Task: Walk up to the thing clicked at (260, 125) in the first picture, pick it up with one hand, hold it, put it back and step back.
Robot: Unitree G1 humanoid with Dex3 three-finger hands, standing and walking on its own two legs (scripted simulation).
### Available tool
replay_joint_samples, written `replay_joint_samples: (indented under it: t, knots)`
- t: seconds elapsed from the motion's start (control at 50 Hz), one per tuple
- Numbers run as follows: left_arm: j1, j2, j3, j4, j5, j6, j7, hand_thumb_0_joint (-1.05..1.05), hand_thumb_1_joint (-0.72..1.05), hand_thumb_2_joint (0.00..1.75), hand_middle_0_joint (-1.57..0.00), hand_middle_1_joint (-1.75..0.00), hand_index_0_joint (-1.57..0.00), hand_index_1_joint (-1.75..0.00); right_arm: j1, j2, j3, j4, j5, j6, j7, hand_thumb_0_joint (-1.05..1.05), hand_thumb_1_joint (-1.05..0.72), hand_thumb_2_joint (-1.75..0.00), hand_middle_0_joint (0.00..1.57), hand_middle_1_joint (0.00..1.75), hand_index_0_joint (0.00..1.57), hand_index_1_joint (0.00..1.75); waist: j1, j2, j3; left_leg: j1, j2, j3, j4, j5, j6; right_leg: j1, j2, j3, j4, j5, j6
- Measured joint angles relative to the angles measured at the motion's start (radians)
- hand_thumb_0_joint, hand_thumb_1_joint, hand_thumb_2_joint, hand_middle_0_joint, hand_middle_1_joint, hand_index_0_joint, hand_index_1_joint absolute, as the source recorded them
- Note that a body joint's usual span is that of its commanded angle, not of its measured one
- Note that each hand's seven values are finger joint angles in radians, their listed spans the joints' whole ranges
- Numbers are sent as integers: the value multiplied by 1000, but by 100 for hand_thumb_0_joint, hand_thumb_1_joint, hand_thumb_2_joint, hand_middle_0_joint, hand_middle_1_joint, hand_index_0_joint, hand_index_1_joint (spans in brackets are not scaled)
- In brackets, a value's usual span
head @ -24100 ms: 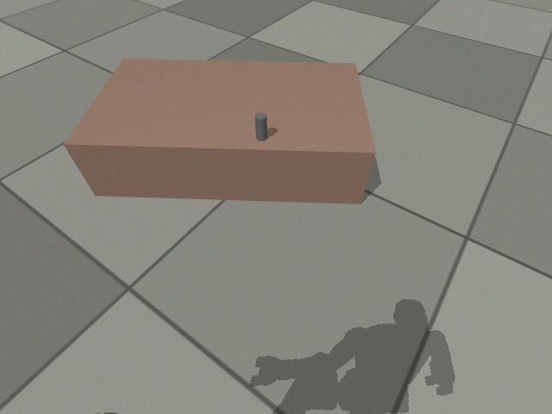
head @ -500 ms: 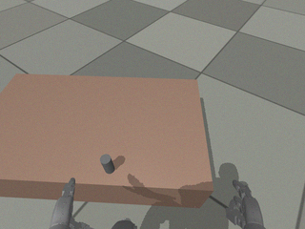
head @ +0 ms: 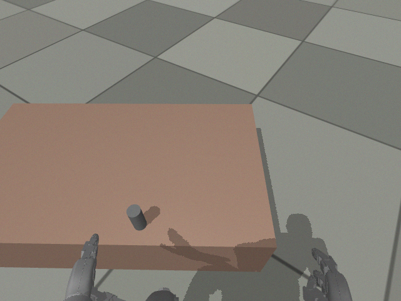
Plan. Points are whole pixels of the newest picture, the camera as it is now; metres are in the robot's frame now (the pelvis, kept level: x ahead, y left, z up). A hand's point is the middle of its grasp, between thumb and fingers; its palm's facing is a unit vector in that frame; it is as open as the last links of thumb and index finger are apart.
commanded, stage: home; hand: left
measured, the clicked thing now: (137, 217) +0.43 +0.25 -0.34
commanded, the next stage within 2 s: stand in 1.38 s
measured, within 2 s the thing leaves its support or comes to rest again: neither
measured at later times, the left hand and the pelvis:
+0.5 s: hand (109, 286) +0.16 +0.19 -0.05, palm faces +0.12 -0.95 -0.28, open 17.5 cm; pelvis -0.01 +0.01 +0.00, yaw +0 degrees
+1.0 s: hand (108, 284) +0.17 +0.19 -0.05, palm faces +0.12 -0.95 -0.29, open 17.6 cm; pelvis +0.00 +0.01 +0.00, yaw +0 degrees
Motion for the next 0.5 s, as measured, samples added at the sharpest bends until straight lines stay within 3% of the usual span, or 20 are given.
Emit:
replay_joint_samples:
  t: [0.5]
  knots:
    - [3,2,1,-18,2,18,-4,-1,-55,5,-6,-5,-5,-6,-12,7,11,-3,-9,-21,-11,2,-90,-90,20,30,21,30,7,-6,0,-4,-7,-1,6,5,12,5,-6,-1,-8,12,11]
